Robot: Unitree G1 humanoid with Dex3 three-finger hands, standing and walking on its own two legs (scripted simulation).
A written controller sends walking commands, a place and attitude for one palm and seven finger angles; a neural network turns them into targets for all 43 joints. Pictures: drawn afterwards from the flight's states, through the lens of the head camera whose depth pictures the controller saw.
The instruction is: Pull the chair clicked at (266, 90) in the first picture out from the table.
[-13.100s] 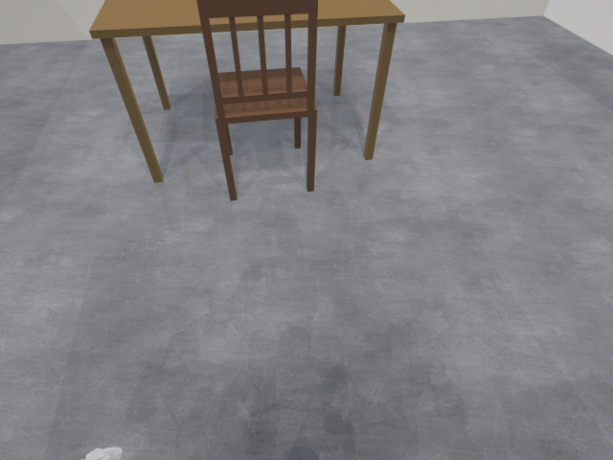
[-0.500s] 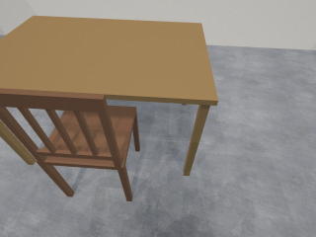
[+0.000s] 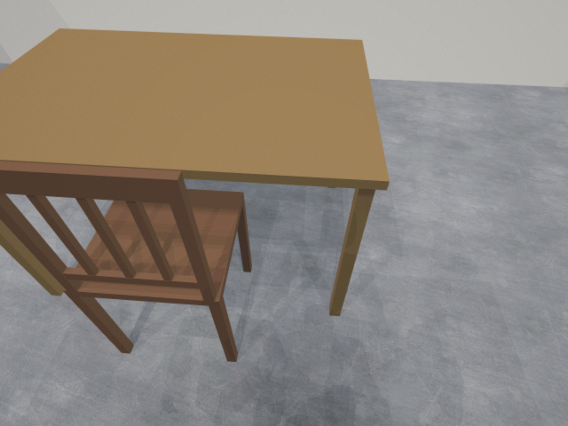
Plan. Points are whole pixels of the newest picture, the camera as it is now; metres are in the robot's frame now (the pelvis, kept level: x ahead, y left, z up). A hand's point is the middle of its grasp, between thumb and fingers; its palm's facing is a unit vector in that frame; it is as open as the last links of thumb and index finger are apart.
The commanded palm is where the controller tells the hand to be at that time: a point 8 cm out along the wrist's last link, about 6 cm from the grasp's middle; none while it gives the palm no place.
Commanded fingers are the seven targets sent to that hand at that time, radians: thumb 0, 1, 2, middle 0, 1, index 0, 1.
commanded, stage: look again from close up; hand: left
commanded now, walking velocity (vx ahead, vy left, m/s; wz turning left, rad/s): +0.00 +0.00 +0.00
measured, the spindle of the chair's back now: (109, 240) +0.48 +0.41 -0.11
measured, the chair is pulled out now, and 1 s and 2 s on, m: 0.00 0.00 0.00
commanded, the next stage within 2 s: raise the hand toward the chair's back in 1.56 s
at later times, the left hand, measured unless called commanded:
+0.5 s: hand out of the picture +0.05 +0.21 -0.17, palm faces +0.01 -0.96 -0.28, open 7.4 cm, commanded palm none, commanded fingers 0.00 0.90 0.90 -0.20 -0.30 -0.20 -0.30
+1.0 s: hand out of the picture +0.05 +0.23 -0.16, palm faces +0.01 -0.95 -0.30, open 7.4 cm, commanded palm none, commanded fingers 0.00 0.90 0.90 -0.20 -0.30 -0.20 -0.30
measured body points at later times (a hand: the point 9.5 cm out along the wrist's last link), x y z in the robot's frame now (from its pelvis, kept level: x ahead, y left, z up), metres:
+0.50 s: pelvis +0.00 -0.01 +0.00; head +0.01 -0.01 +0.45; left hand +0.05 +0.26 -0.14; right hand +0.04 -0.27 -0.15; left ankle -0.04 +0.11 -0.75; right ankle +0.01 -0.10 -0.75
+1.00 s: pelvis +0.01 +0.00 +0.00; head +0.01 +0.00 +0.45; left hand +0.05 +0.28 -0.14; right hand +0.05 -0.28 -0.14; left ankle -0.04 +0.11 -0.75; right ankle +0.01 -0.10 -0.75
